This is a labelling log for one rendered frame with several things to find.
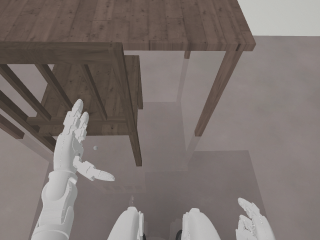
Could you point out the robot right thigh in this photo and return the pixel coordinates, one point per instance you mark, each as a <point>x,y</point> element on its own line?
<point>197,226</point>

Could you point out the table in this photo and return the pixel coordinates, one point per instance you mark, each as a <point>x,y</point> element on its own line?
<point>140,25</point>

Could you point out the robot right hand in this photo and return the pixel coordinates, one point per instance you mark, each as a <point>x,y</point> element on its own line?
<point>258,229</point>

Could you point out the robot left forearm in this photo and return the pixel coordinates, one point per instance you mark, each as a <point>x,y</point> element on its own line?
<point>57,215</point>

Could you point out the robot left hand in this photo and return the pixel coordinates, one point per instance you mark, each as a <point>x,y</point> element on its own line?
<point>68,144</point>

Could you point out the robot right shin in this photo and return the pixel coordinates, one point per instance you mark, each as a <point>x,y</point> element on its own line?
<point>192,210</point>

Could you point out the chair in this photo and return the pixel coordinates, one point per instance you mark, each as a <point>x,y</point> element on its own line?
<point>107,81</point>

